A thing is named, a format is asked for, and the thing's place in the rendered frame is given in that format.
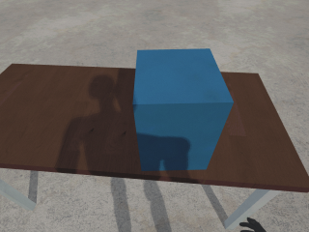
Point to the table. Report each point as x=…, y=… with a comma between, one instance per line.
x=80, y=120

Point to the right robot hand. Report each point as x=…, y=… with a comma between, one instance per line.
x=252, y=224

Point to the carton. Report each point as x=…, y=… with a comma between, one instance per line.
x=180, y=105

